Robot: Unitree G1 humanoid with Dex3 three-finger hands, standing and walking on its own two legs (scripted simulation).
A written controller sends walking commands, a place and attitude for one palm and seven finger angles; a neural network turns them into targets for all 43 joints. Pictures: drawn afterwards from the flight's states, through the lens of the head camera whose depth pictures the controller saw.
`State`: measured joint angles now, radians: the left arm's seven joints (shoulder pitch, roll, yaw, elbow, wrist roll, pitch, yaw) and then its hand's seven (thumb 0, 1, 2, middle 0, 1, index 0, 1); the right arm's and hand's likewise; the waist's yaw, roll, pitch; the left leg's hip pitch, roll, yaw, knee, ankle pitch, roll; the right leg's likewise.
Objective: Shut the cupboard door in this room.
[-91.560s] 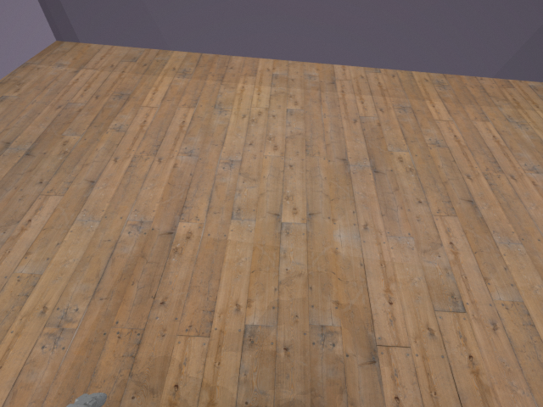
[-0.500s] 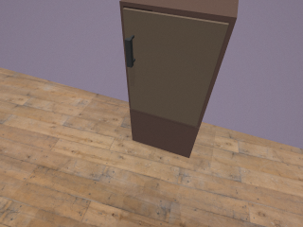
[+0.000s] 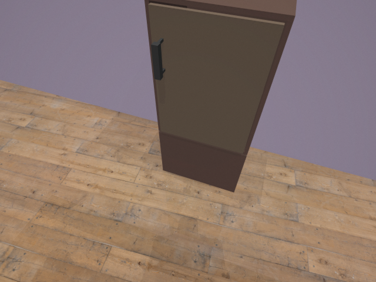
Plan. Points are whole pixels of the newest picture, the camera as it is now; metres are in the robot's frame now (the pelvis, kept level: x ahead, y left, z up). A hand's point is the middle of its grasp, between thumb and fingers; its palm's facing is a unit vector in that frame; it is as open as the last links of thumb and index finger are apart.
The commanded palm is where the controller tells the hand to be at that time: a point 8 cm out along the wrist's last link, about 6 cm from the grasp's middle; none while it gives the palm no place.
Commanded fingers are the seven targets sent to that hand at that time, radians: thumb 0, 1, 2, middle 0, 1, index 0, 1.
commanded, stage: look to check the result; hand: left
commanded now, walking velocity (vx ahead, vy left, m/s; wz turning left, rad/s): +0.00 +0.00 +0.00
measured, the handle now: (159, 59) +0.83 +0.15 +0.05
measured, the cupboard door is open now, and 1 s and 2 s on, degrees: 0 0 0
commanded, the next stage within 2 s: stand and wait in 0.06 s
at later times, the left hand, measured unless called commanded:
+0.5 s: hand out of the picture -0.01 +0.16 -0.18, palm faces +0.05 -0.98 -0.17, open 7.4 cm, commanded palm none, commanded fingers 0.00 0.90 0.90 -0.20 -0.30 -0.20 -0.30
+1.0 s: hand out of the picture -0.01 +0.15 -0.18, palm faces +0.07 -0.98 -0.16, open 7.4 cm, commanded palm none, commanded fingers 0.00 0.90 0.90 -0.20 -0.30 -0.20 -0.30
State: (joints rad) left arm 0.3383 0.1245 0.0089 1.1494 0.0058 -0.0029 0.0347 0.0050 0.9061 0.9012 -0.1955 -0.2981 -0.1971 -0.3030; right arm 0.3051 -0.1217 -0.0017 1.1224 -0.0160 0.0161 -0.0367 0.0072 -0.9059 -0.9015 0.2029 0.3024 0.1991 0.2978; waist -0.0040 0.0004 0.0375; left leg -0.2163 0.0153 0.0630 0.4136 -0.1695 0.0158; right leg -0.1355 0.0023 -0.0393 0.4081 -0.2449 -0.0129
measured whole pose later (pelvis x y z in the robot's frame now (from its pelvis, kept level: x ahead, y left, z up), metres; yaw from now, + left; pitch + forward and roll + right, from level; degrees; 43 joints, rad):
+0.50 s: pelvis +0.02 +0.00 +0.00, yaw +0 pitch -2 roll +0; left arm 0.32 0.13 0.01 1.14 0.00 -0.01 0.04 0.00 0.91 0.90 -0.20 -0.30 -0.20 -0.30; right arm 0.29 -0.12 0.00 1.13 -0.02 0.01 -0.04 0.01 -0.91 -0.90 0.20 0.30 0.20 0.30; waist 0.00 0.00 0.04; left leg -0.18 0.02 0.06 0.40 -0.19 0.01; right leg -0.10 0.00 -0.04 0.38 -0.26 -0.02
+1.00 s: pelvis +0.03 -0.01 +0.00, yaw +1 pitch -2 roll +0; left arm 0.33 0.12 0.01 1.15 0.00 -0.01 0.03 0.00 0.91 0.90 -0.20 -0.30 -0.20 -0.30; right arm 0.29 -0.12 0.01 1.14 -0.02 0.01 -0.04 0.01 -0.91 -0.90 0.20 0.30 0.20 0.30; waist 0.00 -0.01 0.04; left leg -0.17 0.02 0.04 0.40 -0.20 0.00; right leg -0.07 0.01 -0.06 0.37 -0.27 -0.03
